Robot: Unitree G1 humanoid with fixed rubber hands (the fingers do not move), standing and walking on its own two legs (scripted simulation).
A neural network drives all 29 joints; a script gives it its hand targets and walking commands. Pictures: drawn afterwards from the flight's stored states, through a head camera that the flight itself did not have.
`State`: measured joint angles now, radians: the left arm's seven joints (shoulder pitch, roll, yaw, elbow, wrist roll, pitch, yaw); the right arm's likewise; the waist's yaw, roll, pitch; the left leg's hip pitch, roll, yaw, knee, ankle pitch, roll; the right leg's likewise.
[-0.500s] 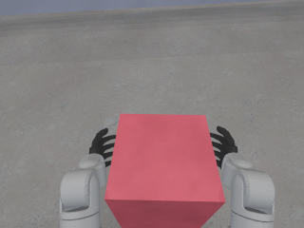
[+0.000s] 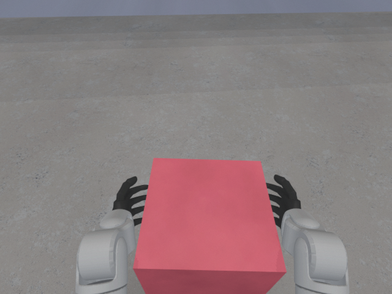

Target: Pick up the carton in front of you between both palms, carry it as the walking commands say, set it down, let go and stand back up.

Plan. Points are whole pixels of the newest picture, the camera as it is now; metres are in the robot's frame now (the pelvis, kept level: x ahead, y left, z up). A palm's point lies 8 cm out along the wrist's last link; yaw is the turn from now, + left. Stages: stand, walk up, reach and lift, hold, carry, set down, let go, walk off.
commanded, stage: carry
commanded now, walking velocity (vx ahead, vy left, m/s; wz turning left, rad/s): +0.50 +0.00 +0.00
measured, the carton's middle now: (204, 236) +0.23 +0.00 -0.01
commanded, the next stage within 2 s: none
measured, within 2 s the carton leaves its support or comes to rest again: neither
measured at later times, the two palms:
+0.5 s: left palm (159, 98) +0.56 +0.11 +0.08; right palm (269, 95) +0.59 -0.18 +0.08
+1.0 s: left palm (155, 44) +0.90 +0.16 +0.06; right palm (237, 43) +0.90 -0.13 +0.07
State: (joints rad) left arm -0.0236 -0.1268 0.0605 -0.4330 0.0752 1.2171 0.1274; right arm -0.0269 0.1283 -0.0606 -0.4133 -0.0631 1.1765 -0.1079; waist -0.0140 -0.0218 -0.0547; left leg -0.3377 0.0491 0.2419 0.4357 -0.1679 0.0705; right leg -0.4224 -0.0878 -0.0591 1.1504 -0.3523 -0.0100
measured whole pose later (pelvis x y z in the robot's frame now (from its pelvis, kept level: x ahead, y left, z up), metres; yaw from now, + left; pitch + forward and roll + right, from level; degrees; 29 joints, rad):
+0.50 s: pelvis +0.33 -0.05 +0.00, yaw +4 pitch +4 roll +1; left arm -0.04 -0.13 0.05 -0.47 0.06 1.23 0.13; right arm -0.05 0.13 -0.07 -0.49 -0.08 1.24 -0.11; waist 0.02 0.02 -0.05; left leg -0.43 0.09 0.07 1.12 -0.33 0.01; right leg -0.32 -0.04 -0.24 0.41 -0.16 -0.07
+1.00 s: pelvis +0.66 +0.02 +0.00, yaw +0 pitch +4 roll -1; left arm -0.03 -0.13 0.06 -0.45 0.07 1.22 0.13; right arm -0.03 0.13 -0.06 -0.44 -0.06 1.18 -0.11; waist -0.02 -0.02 -0.03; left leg -0.33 0.04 0.24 0.41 -0.16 0.07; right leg -0.43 -0.08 -0.06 1.15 -0.33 -0.01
